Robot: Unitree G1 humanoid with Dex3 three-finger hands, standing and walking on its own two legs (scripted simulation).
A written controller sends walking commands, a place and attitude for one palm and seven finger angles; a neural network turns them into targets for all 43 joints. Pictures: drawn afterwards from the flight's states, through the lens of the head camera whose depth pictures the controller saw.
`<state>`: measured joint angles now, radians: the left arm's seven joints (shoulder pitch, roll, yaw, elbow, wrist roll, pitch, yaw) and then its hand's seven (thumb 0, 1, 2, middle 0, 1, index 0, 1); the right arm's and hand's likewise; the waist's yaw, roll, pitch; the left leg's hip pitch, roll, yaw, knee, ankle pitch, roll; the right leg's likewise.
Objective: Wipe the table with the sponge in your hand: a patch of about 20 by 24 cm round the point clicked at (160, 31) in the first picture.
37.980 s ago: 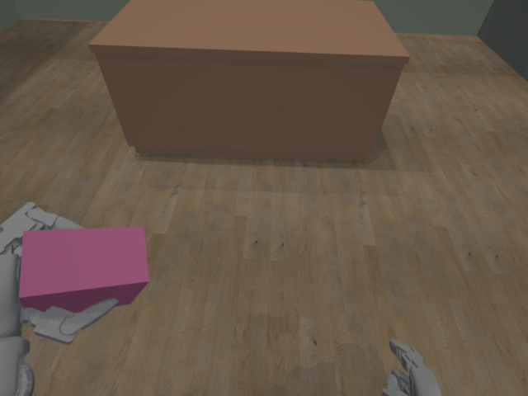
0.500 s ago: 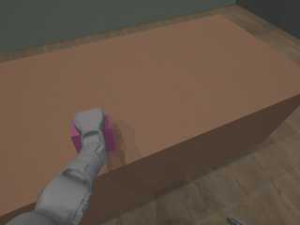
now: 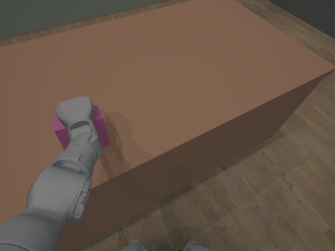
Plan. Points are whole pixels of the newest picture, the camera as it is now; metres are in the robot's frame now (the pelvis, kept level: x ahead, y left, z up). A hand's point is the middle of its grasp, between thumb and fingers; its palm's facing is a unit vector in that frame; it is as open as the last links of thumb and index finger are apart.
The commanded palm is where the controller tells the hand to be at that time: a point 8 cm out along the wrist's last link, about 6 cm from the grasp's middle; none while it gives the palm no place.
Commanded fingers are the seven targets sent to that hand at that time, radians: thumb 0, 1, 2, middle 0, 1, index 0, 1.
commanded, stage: wipe forward along the third lane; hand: left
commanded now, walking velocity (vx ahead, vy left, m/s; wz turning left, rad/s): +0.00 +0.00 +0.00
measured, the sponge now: (84, 135) +0.44 +0.23 -0.04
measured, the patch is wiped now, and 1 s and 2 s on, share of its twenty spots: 0.85 0.85 0.85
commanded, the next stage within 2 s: wipe back along the third lane in 0.98 s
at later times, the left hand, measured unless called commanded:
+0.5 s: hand (78, 107) +0.50 +0.24 +0.01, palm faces -0.13 +0.00 -0.99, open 10.4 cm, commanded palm +0.51 +0.22 +0.04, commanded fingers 0.00 0.10 1.30 -1.20 -1.60 -1.20 -1.60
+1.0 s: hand (72, 92) +0.57 +0.27 +0.01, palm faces -0.14 -0.03 -0.99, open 10.4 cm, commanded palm +0.57 +0.24 +0.04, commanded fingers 0.00 0.10 1.30 -1.20 -1.60 -1.20 -1.60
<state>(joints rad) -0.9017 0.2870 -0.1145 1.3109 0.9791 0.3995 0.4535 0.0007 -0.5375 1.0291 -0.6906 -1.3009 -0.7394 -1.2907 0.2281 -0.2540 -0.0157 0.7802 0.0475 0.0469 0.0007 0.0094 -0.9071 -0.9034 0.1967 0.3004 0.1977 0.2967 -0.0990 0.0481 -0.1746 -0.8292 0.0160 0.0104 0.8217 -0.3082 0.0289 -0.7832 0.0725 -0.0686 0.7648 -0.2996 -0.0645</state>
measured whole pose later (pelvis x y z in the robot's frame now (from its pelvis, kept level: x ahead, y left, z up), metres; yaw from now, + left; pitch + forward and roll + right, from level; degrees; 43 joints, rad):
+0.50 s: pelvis -0.01 +0.01 -0.02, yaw -2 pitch +24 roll -4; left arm -1.13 0.45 -0.06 1.43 1.03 0.41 0.37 0.01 -0.54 1.03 -0.70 -1.30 -0.75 -1.29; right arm 0.32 -0.26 0.01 0.75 0.04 0.00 0.01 0.01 -0.91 -0.90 0.20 0.30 0.20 0.30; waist -0.18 0.06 -0.17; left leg -1.02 0.04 0.01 0.94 -0.34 0.04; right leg -0.96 0.09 -0.07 0.85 -0.31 -0.05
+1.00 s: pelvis +0.02 +0.04 -0.02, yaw -3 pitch +27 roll -6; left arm -1.26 0.55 -0.02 1.47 1.10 0.40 0.30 0.01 -0.55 1.03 -0.70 -1.29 -0.75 -1.29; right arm 0.34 -0.25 0.03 0.72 0.02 0.05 0.02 0.01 -0.91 -0.90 0.20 0.30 0.20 0.30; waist -0.23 0.06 -0.16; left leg -1.07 0.03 0.01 0.97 -0.39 0.08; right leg -0.99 0.08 -0.07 0.84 -0.33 -0.02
